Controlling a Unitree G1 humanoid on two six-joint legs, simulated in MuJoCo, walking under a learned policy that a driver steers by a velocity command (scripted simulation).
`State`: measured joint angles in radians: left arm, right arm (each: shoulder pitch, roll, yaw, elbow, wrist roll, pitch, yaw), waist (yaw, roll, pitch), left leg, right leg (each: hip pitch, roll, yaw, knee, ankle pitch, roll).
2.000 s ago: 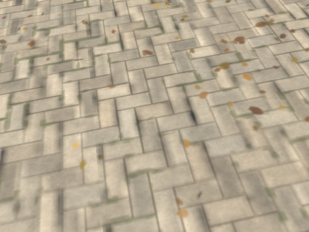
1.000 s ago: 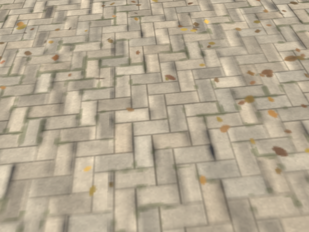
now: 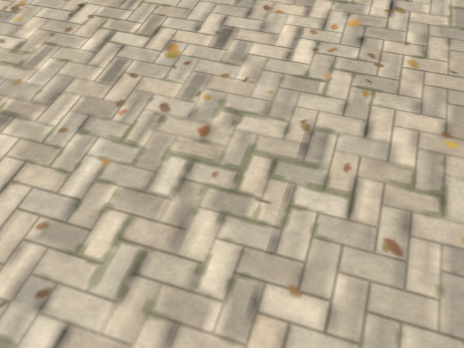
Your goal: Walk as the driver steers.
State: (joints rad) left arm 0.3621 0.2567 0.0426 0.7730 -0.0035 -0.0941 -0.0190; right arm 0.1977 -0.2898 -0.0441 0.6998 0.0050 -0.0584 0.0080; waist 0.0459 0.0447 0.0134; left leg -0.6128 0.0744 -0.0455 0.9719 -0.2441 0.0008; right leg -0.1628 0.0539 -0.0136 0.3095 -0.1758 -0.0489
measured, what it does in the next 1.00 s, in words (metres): walks ahead, turning right: left foot, then right foot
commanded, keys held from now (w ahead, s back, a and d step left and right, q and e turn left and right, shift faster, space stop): w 0.16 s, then w+e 0.84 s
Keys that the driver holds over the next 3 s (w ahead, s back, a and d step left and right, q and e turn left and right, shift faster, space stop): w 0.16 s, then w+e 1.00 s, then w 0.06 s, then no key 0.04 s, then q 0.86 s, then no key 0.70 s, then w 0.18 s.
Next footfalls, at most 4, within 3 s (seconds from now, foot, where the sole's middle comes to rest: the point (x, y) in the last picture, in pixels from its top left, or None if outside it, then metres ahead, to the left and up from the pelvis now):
0.24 left None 0.30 0.16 -0.78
0.80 right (301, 327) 0.55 -0.12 -0.78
1.26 left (274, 227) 0.89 -0.05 -0.78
1.70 right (340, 248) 0.82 -0.26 -0.78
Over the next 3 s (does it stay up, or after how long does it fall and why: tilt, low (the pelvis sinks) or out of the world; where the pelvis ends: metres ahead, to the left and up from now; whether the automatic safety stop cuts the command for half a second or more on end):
stays up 0.84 -0.10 -0.01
